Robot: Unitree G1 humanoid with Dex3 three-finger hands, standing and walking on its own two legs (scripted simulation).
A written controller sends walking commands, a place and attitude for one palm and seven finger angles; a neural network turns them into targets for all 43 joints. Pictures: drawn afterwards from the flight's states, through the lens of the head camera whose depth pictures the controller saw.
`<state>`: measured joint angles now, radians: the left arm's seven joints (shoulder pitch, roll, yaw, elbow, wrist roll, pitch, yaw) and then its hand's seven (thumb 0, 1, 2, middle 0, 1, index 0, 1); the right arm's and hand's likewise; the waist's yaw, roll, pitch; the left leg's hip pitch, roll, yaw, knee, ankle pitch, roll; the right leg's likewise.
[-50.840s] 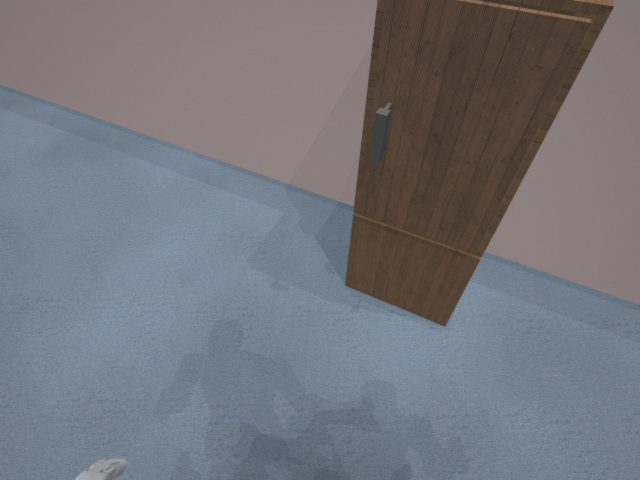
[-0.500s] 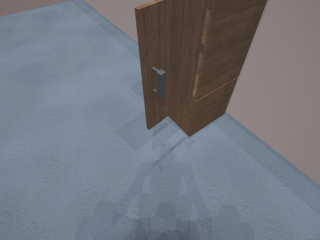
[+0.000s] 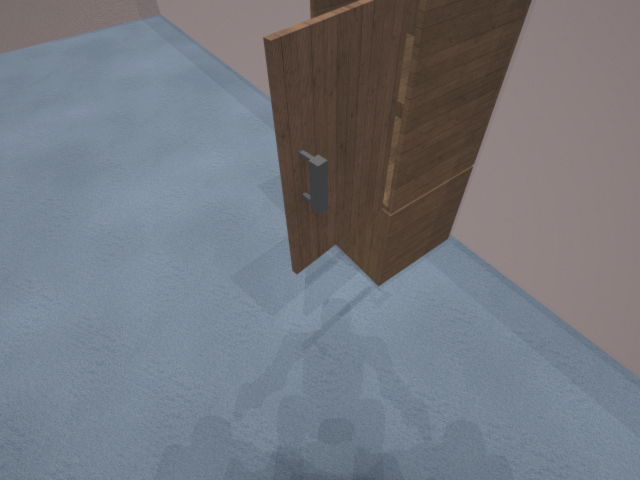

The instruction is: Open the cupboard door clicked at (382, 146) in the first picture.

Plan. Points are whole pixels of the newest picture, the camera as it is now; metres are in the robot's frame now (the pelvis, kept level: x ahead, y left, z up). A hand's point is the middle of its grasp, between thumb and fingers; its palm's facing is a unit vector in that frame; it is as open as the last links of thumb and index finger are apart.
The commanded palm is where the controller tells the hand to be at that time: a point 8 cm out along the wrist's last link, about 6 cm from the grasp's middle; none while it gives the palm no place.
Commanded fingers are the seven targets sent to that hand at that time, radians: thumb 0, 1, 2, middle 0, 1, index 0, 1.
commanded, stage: look to check the result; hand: left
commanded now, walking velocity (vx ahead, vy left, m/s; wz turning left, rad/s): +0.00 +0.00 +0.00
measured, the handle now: (311, 181) +0.67 +0.06 -0.05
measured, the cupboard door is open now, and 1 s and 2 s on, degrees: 98 98 98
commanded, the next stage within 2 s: stand and wait in 0.58 s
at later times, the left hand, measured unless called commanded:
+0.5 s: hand out of the picture +0.09 +0.23 -0.15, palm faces -0.02 -0.94 -0.34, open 7.4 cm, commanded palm none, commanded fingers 0.00 0.90 0.90 -0.20 -0.30 -0.20 -0.30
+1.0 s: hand out of the picture +0.11 +0.22 -0.16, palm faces -0.04 -0.95 -0.32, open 7.4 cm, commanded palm none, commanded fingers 0.00 0.90 0.90 -0.20 -0.30 -0.20 -0.30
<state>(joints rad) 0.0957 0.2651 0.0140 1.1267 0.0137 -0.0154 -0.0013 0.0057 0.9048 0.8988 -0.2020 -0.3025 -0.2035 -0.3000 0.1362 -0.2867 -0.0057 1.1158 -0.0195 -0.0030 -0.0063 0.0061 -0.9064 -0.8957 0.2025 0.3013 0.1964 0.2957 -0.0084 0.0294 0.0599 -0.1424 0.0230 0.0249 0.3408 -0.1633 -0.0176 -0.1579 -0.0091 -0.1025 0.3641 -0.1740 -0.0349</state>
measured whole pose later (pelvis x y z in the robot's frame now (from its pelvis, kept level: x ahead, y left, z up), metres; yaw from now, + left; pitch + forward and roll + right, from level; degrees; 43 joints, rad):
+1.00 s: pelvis +0.03 -0.01 +0.00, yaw -1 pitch -1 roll +0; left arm 0.11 0.29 0.01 1.14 0.01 -0.02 0.01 0.01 0.90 0.90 -0.20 -0.30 -0.20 -0.30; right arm 0.14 -0.30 0.00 1.13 -0.01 0.00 -0.01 0.01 -0.91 -0.90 0.20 0.30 0.20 0.30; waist -0.01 0.03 0.06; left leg -0.08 0.05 0.04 0.30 -0.19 -0.04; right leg -0.10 0.02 -0.09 0.31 -0.19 -0.05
